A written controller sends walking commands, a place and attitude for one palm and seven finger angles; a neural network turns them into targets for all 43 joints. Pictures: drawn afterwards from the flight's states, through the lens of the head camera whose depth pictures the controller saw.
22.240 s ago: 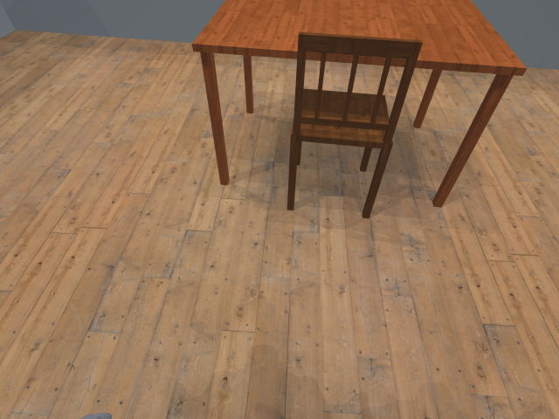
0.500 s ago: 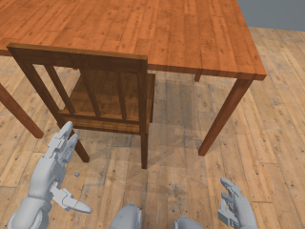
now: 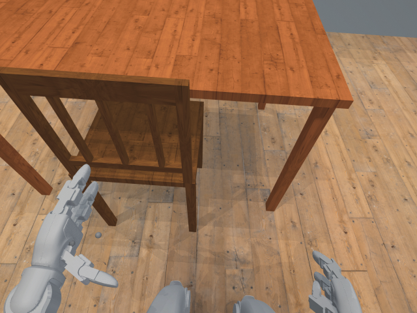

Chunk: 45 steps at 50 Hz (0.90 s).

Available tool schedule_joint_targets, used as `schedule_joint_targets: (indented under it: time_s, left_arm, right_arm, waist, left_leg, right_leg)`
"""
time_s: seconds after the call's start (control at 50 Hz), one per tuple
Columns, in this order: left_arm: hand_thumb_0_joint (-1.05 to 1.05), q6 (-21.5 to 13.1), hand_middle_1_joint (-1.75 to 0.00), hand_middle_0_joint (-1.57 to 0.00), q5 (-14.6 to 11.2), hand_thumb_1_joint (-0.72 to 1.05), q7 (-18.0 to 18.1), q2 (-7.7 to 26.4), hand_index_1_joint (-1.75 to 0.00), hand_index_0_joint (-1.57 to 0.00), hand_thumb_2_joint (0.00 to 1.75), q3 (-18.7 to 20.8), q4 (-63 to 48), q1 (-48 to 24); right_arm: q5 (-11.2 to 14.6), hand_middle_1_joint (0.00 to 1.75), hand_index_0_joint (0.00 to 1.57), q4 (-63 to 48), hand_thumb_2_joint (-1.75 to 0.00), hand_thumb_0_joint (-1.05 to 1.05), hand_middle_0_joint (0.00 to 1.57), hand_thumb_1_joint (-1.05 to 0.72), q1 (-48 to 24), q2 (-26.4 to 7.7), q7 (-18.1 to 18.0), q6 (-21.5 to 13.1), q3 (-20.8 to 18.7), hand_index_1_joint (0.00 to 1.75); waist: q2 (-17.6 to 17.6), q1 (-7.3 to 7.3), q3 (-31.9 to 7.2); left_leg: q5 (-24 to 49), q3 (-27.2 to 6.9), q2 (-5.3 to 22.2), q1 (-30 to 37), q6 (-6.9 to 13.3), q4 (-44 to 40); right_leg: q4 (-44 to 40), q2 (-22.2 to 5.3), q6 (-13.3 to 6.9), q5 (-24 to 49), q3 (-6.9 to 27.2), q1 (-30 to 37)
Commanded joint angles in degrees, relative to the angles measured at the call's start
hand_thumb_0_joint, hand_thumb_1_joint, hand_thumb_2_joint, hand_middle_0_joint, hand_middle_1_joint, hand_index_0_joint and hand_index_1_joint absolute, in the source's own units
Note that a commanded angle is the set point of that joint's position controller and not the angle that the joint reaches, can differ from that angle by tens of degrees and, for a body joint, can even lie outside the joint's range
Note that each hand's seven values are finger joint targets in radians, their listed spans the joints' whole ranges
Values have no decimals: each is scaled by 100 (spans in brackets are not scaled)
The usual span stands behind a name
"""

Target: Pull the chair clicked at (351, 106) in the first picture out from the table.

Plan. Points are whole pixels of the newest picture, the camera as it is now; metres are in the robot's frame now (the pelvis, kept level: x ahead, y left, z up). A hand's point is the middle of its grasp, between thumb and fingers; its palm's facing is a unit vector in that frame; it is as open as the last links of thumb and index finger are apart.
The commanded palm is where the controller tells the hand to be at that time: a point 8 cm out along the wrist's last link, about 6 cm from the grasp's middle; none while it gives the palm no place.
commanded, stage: raise the hand toward the chair's back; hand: left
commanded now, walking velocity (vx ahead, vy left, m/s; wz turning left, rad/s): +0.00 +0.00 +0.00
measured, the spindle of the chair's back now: (114, 134) +0.52 +0.27 -0.03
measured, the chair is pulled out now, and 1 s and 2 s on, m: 0.00 0.00 0.00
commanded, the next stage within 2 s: aim the fingers beside a spindle in 0.14 s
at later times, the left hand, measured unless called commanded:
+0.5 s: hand (114, 227) +0.26 +0.18 +0.04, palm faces -0.06 -1.00 -0.04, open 16.9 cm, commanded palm +0.24 +0.24 +0.04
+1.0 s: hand (131, 205) +0.31 +0.17 +0.02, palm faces -0.06 -1.00 -0.04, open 16.9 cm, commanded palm +0.29 +0.22 +0.02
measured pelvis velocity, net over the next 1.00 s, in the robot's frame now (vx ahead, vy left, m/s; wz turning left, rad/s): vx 0.00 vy -0.01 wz -0.01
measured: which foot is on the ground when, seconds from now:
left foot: down 0.00-1.00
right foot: down 0.00-1.00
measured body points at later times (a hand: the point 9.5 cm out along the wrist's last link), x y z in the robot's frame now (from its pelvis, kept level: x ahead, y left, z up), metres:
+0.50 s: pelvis +0.00 -0.01 -0.01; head +0.07 +0.00 +0.44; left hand +0.26 +0.23 +0.04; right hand +0.18 -0.24 -0.09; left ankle +0.05 +0.09 -0.65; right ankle +0.01 -0.10 -0.65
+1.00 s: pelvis +0.00 -0.01 -0.02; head +0.08 +0.00 +0.42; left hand +0.30 +0.22 +0.03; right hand +0.16 -0.25 -0.11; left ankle +0.05 +0.09 -0.65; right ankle +0.01 -0.10 -0.65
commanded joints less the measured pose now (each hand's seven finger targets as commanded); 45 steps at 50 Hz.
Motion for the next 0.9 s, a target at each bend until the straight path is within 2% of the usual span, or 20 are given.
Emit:
schedule_joint_targets:
  time_s: [0.0,0.06,0.1,0.22,0.26,0.32,0.34,0.38,0.42,0.5,0.52,0.54,0.58,0.62,0.66,0.74,0.76,0.78,0.84,0.88]
  left_arm:
    - [0,-444,-8,-6,-122,-50,29,841,-8,-6,30,444,-1160,-431]
    - [0,-422,-8,-6,-100,-50,-9,815,-8,-6,30,386,-1159,-463]
    - [0,-392,-8,-6,-135,-50,-10,843,-8,-6,30,453,-1124,-419]
    - [0,-407,-8,-6,-154,-50,-58,817,-8,-6,30,434,-1132,-470]
    - [0,-428,-8,-6,-111,-50,-44,678,-8,-6,30,254,-1158,-520]
    - [0,-450,-8,-6,-34,-50,19,654,-8,-6,30,131,-990,-920]
    - [0,-464,-8,-6,-4,-50,55,771,-8,-6,30,241,-924,-971]
    - [0,-484,-8,-6,34,-50,91,674,-8,-6,30,129,-978,-1092]
    - [0,-461,-8,-6,29,-50,143,772,-8,-6,30,269,-864,-1082]
    - [0,-457,-8,-6,59,-50,203,818,-8,-6,30,360,-827,-1084]
    - [0,-431,-8,-6,67,-50,210,699,-8,-6,30,237,-757,-1117]
    - [0,-415,-8,-6,80,-50,235,793,-8,-6,30,345,-618,-1149]
    - [0,-447,-8,-6,97,-50,235,679,-8,-6,30,178,-621,-1453]
    - [0,-469,-8,-6,121,-50,258,600,-8,-6,30,50,-524,-1685]
    - [0,-496,-8,-6,134,-50,267,688,-8,-6,30,153,-448,-1687]
    - [0,-536,-8,-6,180,-50,308,768,-8,-6,30,188,-254,-2163]
    - [0,-549,-8,-6,172,-50,317,666,-8,-6,30,95,-330,-2250]
    - [0,-546,-8,-6,192,-50,346,767,-8,-6,30,206,-244,-2169]
    - [0,-529,-8,-6,214,-50,395,706,-8,-6,30,161,-78,-2183]
    - [0,-529,-8,-6,227,-50,411,629,-8,-6,30,79,-30,-2385]
  right_arm:
    - [21,30,20,-853,-90,0,20,-90,-269,-763,-58,-336,-287,30]
    - [35,30,20,-859,-90,0,20,-90,-290,-766,-68,-337,-273,30]
    - [32,30,20,-861,-90,0,20,-90,-287,-759,-78,-332,-280,30]
    - [40,30,20,-825,-90,0,20,-90,-292,-747,-96,-353,-269,30]
    - [35,30,20,-831,-90,0,20,-90,-298,-734,-85,-380,-263,30]
    - [16,30,20,-776,-90,0,20,-90,-272,-770,-88,-392,-250,30]
    - [21,30,20,-754,-90,0,20,-90,-273,-785,-100,-386,-255,30]
    - [6,30,20,-787,-90,0,20,-90,-276,-774,-86,-399,-250,30]
    - [1,30,20,-792,-90,0,20,-90,-256,-777,-79,-373,-262,30]
    - [-4,30,20,-801,-90,0,20,-90,-268,-749,-39,-301,-264,30]
    - [-6,30,20,-819,-90,0,20,-90,-257,-743,-26,-280,-256,30]
    - [-8,30,20,-795,-90,0,20,-90,-245,-766,-27,-247,-269,30]
    - [-9,30,20,-780,-90,0,20,-90,-256,-768,-12,-237,-256,30]
    - [-10,30,20,-773,-90,0,20,-90,-248,-782,-11,-224,-250,30]
    - [-21,30,20,-770,-90,0,20,-90,-228,-801,-14,-215,-267,30]
    - [-20,30,20,-692,-90,0,20,-90,-207,-819,-27,-164,-262,30]
    - [-36,30,20,-706,-90,0,20,-90,-224,-800,-14,-164,-260,30]
    - [-30,30,20,-686,-90,0,20,-90,-193,-814,-12,-152,-276,30]
    - [-53,30,20,-688,-90,0,20,-90,-160,-826,5,-99,-278,30]
    - [-47,30,20,-659,-90,0,20,-90,-156,-815,26,-59,-278,30]
  waist:
    - [181,28,-1247]
    - [283,32,-1263]
    - [118,31,-1273]
    - [59,21,-1308]
    - [202,-1,-1308]
    - [49,-120,-1132]
    - [55,-80,-1124]
    - [249,-42,-1333]
    - [82,-6,-1437]
    - [231,68,-1617]
    - [104,24,-1569]
    - [-5,29,-1535]
    - [177,-30,-1490]
    - [71,-100,-1426]
    - [34,-45,-1622]
    - [95,-58,-1593]
    - [219,-59,-1783]
    - [209,-24,-1790]
    - [15,-40,-1855]
    - [59,-73,-1837]
  left_leg:
    - [887,-421,-29,1315,-72,-973]
    - [846,-438,-29,1355,-67,-985]
    - [842,-430,-33,1335,-59,-982]
    - [927,-392,-43,1257,-46,-892]
    - [958,-399,-39,1293,-53,-861]
    - [692,-423,-30,1117,-47,-790]
    - [673,-425,-21,1075,-42,-762]
    - [798,-411,-42,1164,-51,-748]
    - [804,-371,-50,1089,-52,-715]
    - [1127,-311,-62,1118,-55,-662]
    - [1109,-306,-63,1073,-49,-658]
    - [1093,-342,-47,998,-50,-653]
    - [944,-319,-55,955,-52,-607]
    - [788,-330,-50,917,-43,-594]
    - [852,-318,-50,887,-38,-538]
    - [773,-325,-44,805,-41,-493]
    - [842,-311,-60,900,-39,-471]
    - [914,-318,-45,955,-54,-480]
    - [1039,-331,-39,882,-43,-438]
    - [980,-318,-45,867,-54,-416]
  right_leg:
    - [-961,4,76,901,417,272]
    - [-955,3,69,855,418,222]
    - [-991,7,82,874,425,285]
    - [-1001,-10,89,979,486,370]
    - [-937,-18,89,1001,464,276]
    - [-938,-26,109,746,474,25]
    - [-910,-7,88,698,492,-15]
    - [-844,-39,76,830,502,54]
    - [-862,-42,91,848,537,152]
    - [-777,-48,77,1237,581,321]
    - [-773,-48,96,1243,559,296]
    - [-736,-19,84,1203,538,249]
    - [-751,-48,97,1067,585,132]
    - [-774,-42,105,902,597,14]
    - [-721,-44,98,959,625,77]
    - [-660,-33,83,858,637,-56]
    - [-640,-55,90,953,648,-7]
    - [-623,-49,78,1023,635,-29]
    - [-542,-30,88,1182,614,-18]
    - [-533,-44,97,1154,613,-75]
